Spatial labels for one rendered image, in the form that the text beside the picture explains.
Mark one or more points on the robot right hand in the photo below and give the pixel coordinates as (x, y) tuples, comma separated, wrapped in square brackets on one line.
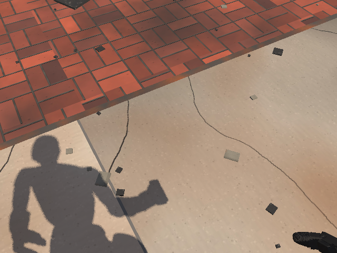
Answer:
[(323, 242)]

